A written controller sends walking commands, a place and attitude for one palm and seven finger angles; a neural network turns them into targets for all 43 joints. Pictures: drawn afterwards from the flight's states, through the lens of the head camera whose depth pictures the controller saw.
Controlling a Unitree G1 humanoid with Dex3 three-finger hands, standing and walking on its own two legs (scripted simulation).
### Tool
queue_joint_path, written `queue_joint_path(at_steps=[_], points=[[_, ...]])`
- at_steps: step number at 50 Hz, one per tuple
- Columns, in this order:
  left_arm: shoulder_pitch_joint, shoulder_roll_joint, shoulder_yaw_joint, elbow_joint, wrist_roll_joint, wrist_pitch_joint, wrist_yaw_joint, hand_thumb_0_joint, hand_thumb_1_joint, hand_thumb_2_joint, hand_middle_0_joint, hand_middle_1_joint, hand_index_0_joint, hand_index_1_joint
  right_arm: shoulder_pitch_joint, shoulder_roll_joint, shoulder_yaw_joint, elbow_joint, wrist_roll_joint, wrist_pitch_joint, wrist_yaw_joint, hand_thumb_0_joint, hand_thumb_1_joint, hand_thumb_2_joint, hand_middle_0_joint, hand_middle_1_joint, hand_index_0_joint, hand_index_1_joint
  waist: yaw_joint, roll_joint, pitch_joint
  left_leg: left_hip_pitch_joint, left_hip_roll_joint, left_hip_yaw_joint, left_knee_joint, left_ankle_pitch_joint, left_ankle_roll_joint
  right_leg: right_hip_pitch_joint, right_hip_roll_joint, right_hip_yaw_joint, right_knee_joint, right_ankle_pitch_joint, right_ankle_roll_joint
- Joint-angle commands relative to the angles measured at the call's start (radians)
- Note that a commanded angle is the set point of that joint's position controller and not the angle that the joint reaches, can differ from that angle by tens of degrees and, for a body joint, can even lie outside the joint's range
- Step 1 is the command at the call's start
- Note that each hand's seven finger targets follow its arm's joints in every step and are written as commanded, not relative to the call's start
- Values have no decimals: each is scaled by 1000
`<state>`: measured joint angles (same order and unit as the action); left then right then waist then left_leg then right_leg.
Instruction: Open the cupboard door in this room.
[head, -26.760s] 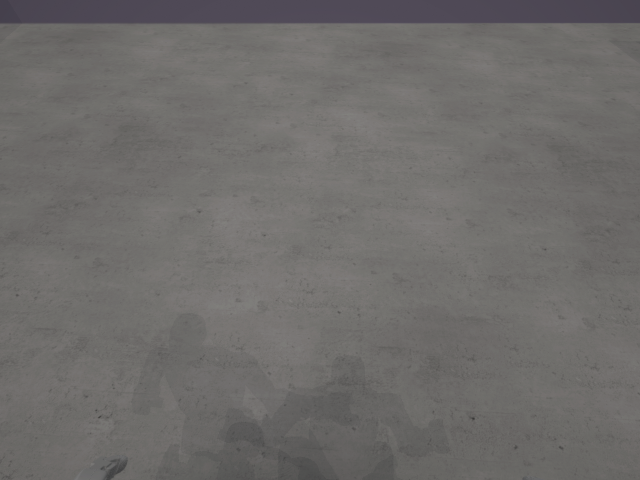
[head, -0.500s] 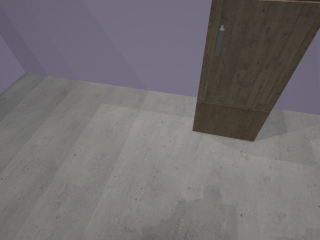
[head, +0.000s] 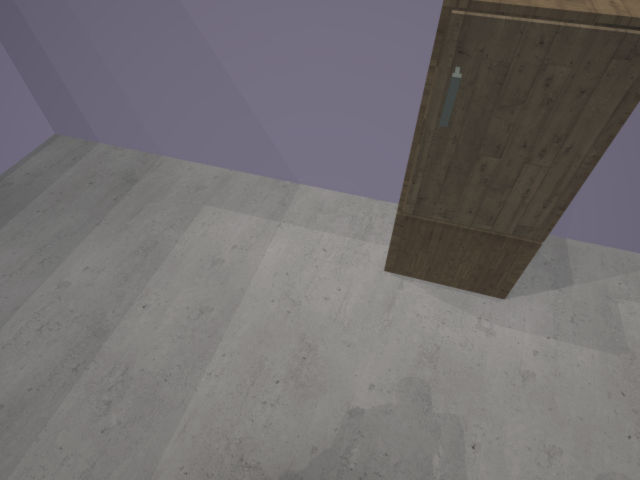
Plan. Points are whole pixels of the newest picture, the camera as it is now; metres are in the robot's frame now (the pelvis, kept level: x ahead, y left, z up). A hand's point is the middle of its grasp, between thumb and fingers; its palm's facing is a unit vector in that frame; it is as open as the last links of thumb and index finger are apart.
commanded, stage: look at it before walking up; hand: left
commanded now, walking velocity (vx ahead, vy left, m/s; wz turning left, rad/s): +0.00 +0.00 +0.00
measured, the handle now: (450, 96) +0.93 -0.24 +0.01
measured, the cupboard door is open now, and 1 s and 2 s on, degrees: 0 0 0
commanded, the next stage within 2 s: walk to a spot facing it in 0.48 s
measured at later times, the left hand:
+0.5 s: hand out of the picture -0.02 +0.19 -0.17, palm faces +0.02 -0.98 -0.20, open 7.4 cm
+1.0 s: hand out of the picture +0.04 +0.19 -0.18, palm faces -0.10 -0.95 -0.28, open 7.4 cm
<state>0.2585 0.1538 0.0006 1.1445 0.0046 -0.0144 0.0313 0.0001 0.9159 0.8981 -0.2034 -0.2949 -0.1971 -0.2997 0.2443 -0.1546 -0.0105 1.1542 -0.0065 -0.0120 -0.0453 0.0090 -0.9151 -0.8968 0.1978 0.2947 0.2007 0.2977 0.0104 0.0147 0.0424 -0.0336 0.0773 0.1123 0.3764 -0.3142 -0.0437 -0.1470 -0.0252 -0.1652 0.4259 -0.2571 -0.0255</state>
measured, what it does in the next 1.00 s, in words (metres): stands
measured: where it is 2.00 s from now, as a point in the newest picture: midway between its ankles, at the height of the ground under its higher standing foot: outside the picture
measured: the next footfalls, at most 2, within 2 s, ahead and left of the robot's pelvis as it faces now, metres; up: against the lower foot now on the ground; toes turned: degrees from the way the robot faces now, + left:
left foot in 1.52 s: +0.07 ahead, +0.12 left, +0.00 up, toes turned -26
right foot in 2.00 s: -0.06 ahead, -0.09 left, +0.00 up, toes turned -49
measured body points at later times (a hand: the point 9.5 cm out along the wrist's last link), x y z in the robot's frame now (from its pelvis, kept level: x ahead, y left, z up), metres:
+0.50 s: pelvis -0.02 +0.01 +0.00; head -0.01 +0.01 +0.45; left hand -0.02 +0.24 -0.16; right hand -0.04 -0.21 -0.16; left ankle -0.07 +0.13 -0.74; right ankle -0.01 -0.09 -0.74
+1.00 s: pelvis -0.04 -0.01 -0.03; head +0.01 -0.05 +0.42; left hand +0.04 +0.24 -0.16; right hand -0.02 -0.26 -0.20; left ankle -0.07 +0.13 -0.73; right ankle -0.03 -0.09 -0.74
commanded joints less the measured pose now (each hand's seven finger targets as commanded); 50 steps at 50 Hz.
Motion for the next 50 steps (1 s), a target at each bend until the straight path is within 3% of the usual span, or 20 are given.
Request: queue_joint_path(at_steps=[1,10,29,32,37,39,41,42,43,44,46,47,48,49,50], points=[[53,112,19,-28,1,-15,7,0,900,900,-200,-300,-200,-300,84,-82,-14,-14,-4,-7,2,0,-900,-900,200,300,200,300,-11,-7,19,-60,67,-56,-57,273,34,22,-125,129,-76,353,-1],[64,111,19,-27,2,-15,5,0,900,900,-200,-300,-200,-300,91,-87,-15,-19,-2,-11,5,0,-900,-900,200,300,200,300,-9,-9,42,-91,64,-64,-85,180,43,8,-121,136,-108,223,-1],[6,182,37,-58,5,-20,-1,0,900,900,-200,-300,-200,-300,65,-158,-30,-39,-3,-24,10,0,-900,-900,200,300,200,300,-4,-15,34,-121,68,-85,-106,164,54,16,-123,137,-102,193,-7],[19,124,33,-58,5,3,2,0,900,900,-200,-300,-200,-300,88,-92,-23,-37,-7,-10,5,0,-900,-900,200,300,200,300,-8,7,24,-99,79,-46,-55,201,42,-29,-120,154,-51,274,-2],[-25,163,67,-120,14,36,-13,0,900,900,-200,-300,-200,-300,49,-148,-54,-99,-10,16,-1,0,-900,-900,200,300,200,300,-14,15,24,-129,132,-42,-3,98,58,-149,-90,172,75,229,-6],[-36,158,77,-155,20,48,-22,0,900,900,-200,-300,-200,-300,22,-178,-70,-130,-14,19,-3,0,-900,-900,200,300,200,300,-12,84,41,-152,196,-86,-35,54,93,-215,-49,147,195,156,6],[-43,136,83,-190,25,61,-32,0,900,900,-200,-300,-200,-300,-8,-204,-84,-155,-17,13,-4,0,-900,-900,200,300,200,300,-9,175,44,-143,299,-129,-68,174,167,-301,-15,107,424,-106,26],[-53,129,88,-206,25,63,-34,0,900,900,-200,-300,-200,-300,-11,-207,-87,-168,-18,10,-2,0,-900,-900,200,300,200,300,-13,176,30,-118,328,-139,-67,256,200,-340,-19,117,508,-205,29],[-62,124,92,-224,25,61,-36,0,900,900,-200,-300,-200,-300,-24,-209,-92,-174,-21,6,-1,0,-900,-900,200,300,200,300,-11,165,32,-100,340,-116,-38,353,212,-359,-31,121,516,-238,32],[-53,120,94,-233,25,58,-39,0,900,900,-200,-300,-200,-300,-49,-217,-96,-183,-24,5,1,0,-900,-900,200,300,200,300,1,163,29,-98,333,-77,4,415,200,-336,-40,115,479,-239,33],[30,124,99,-218,23,44,-45,0,900,900,-200,-300,-200,-300,-91,-227,-103,-199,-23,10,7,0,-900,-900,200,300,200,300,39,108,-14,-134,280,13,157,433,129,-179,-30,82,270,-103,31],[115,158,106,-196,24,35,-43,0,900,900,-200,-300,-200,-300,-104,-225,-103,-212,-17,14,10,0,-900,-900,200,300,200,300,81,-25,-53,-183,223,69,337,361,77,-61,-32,99,101,134,24],[157,276,124,-191,36,18,-28,0,900,900,-200,-300,-200,-300,-82,-153,-91,-252,-6,19,16,0,-900,-900,200,300,200,300,85,-382,-63,-436,63,117,622,-74,0,79,-261,484,-45,477,-60],[179,286,115,-188,9,20,-18,0,900,900,-200,-300,-200,-300,-129,-148,-81,-287,4,31,15,0,-900,-900,200,300,200,300,93,-324,-55,-480,-17,-24,755,-343,-14,20,-360,618,-96,657,-174],[140,287,123,-204,9,20,-11,0,900,900,-200,-300,-200,-300,-145,-134,-81,-278,1,42,13,0,-900,-900,200,300,200,300,77,-264,-55,-511,-5,-116,825,-313,-9,-13,-343,651,-135,445,-180]])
